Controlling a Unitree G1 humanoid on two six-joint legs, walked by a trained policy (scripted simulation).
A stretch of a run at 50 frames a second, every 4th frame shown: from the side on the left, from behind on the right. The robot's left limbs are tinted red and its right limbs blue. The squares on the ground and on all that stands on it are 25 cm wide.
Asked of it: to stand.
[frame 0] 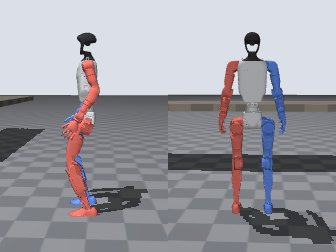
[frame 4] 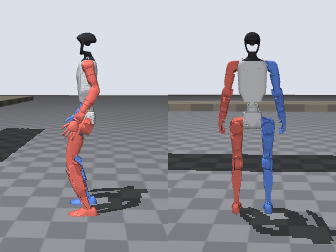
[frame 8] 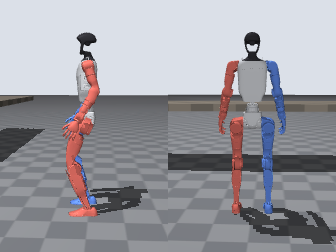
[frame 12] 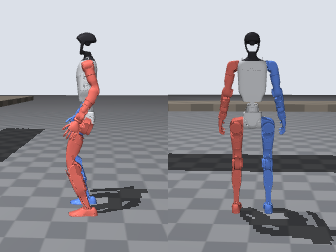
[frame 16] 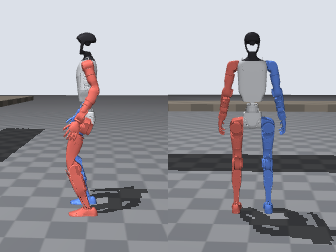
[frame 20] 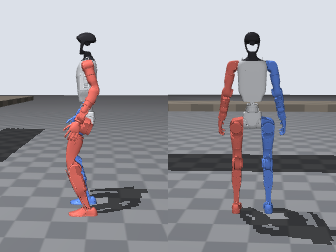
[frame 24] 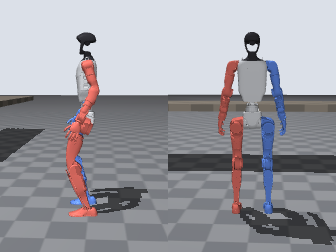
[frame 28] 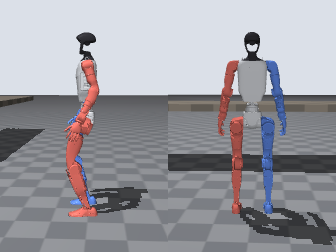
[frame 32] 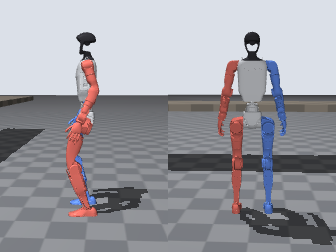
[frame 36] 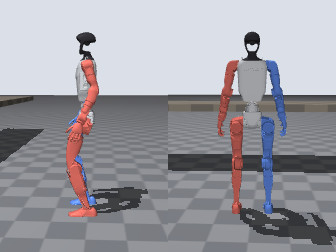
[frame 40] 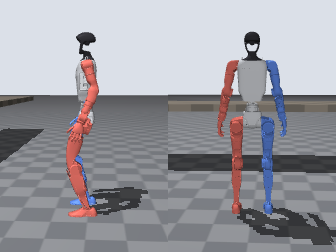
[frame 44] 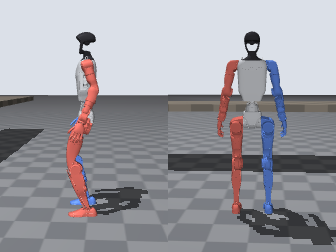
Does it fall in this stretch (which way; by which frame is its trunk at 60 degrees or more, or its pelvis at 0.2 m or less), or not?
no
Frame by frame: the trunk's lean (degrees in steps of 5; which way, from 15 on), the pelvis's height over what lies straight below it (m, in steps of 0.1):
0: 0, 0.8
4: 0, 0.8
8: 0, 0.8
12: 0, 0.8
16: 0, 0.8
20: 0, 0.8
24: 0, 0.8
28: 0, 0.8
32: 0, 0.8
36: 0, 0.8
40: 0, 0.8
44: 0, 0.8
